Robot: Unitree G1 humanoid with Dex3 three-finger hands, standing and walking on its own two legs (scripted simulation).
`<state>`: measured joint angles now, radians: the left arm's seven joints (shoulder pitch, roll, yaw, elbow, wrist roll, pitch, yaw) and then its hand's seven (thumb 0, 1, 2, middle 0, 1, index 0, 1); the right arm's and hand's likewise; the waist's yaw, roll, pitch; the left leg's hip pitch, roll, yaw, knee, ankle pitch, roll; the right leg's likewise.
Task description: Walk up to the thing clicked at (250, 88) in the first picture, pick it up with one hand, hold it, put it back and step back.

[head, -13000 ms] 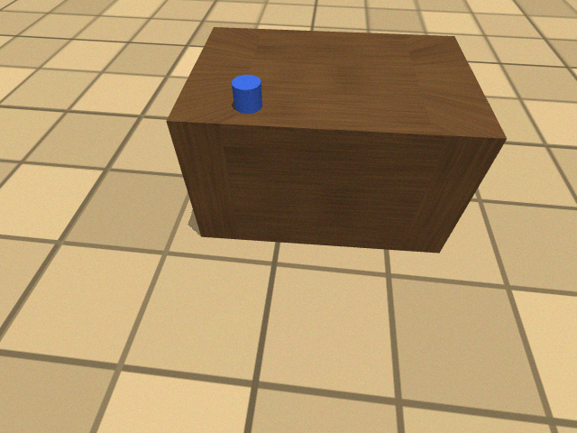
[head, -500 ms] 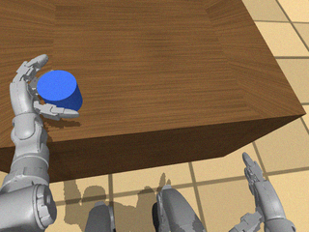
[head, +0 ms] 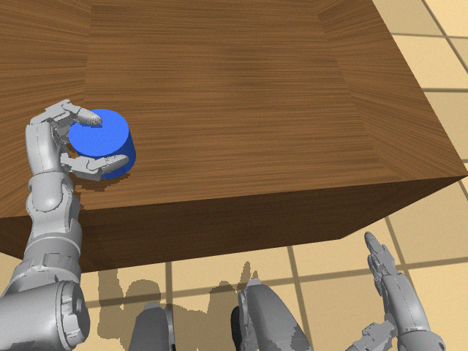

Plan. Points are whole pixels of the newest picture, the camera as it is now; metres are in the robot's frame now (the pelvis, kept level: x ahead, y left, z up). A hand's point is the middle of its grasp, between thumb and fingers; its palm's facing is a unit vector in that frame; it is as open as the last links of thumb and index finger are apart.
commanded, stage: settle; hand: left
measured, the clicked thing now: (105, 145) +0.48 +0.15 -0.02
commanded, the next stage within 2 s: lift in 0.88 s
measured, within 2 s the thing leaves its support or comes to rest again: leaves its support in 0.16 s
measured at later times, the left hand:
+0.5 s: hand (83, 123) +0.47 +0.17 +0.05, palm faces +0.13 -0.99 -0.01, open 7.7 cm
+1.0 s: hand (72, 105) +0.49 +0.18 +0.08, palm faces +0.12 -0.99 -0.01, open 7.4 cm
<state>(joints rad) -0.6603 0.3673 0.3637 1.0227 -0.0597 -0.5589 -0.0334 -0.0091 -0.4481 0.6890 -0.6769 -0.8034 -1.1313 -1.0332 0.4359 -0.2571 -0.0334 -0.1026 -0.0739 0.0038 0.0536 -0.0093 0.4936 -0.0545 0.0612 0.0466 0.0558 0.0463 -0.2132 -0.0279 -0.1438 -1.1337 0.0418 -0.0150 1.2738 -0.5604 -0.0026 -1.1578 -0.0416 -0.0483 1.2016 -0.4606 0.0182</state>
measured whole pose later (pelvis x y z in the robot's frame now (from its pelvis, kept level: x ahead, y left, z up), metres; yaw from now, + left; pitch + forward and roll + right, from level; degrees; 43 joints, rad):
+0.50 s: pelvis +0.00 +0.00 +0.02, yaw +0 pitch +21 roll -2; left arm -0.67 0.35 0.34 1.00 -0.06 -0.49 -0.02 -0.02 -0.59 0.93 -0.59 -1.02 -1.33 -1.43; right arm 0.43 -0.26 -0.04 -0.08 -0.06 0.03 0.03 -0.01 0.50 -0.06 0.06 0.05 0.06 0.05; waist -0.19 -0.02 -0.14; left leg -1.01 0.04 0.00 1.18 -0.53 0.00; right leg -1.05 -0.04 -0.04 1.12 -0.44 0.02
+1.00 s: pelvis +0.01 +0.00 +0.03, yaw +0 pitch +20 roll -2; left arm -0.70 0.36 0.34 1.01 -0.08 -0.44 -0.04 -0.01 -0.61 0.98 -0.56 -1.07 -1.39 -1.52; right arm 0.41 -0.25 -0.03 0.00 -0.05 0.03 0.03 -0.01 0.51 -0.06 0.06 0.05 0.05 0.05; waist -0.17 -0.02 -0.13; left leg -0.95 0.04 0.01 1.11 -0.52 0.00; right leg -0.98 -0.04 -0.03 1.05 -0.42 0.02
